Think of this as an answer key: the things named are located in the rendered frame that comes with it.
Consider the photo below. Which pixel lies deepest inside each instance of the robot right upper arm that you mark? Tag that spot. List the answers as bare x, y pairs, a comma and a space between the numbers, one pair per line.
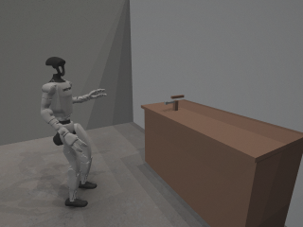
48, 90

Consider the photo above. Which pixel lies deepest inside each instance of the left robot hand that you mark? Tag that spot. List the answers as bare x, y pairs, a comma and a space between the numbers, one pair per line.
94, 94

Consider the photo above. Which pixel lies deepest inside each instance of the right robot forearm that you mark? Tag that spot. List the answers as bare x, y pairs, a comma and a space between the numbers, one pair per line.
49, 119

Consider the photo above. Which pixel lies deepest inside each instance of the robot left thigh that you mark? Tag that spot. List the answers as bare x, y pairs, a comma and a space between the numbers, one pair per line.
82, 135

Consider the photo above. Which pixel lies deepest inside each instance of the tap lever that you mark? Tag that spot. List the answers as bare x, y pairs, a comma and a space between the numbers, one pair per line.
169, 102

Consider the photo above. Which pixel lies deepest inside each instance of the counter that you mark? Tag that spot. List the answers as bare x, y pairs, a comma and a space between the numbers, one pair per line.
232, 170

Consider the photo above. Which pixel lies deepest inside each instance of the right robot hand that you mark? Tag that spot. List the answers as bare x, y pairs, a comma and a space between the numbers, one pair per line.
71, 138

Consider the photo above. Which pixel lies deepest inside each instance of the left robot forearm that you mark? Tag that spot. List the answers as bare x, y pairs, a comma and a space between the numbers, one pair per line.
80, 99

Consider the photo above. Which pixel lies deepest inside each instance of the left robot shin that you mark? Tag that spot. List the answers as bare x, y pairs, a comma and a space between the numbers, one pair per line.
84, 169

